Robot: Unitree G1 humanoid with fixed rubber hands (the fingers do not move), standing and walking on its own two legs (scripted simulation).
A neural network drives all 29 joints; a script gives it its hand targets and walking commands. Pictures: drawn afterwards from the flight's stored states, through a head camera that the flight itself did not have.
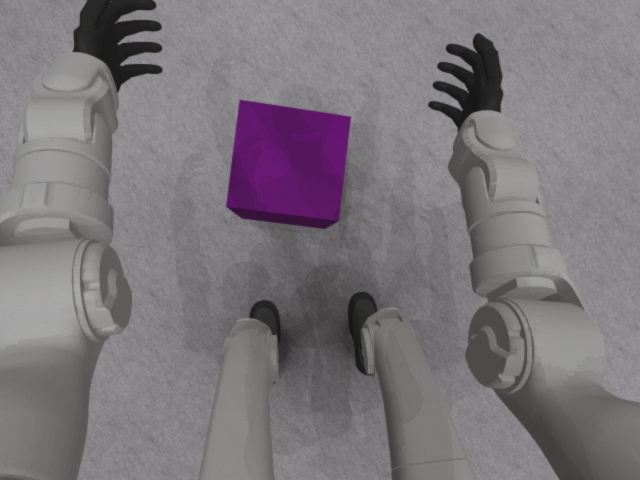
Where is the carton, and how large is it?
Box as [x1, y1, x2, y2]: [226, 100, 350, 228]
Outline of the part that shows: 240,100 226,206 242,218 325,228 337,221 339,214 350,117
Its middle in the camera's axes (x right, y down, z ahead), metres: -0.07 -0.15 +0.84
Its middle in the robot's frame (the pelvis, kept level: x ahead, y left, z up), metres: +0.52 +0.02 -0.53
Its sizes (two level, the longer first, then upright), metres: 0.210 0.200 0.250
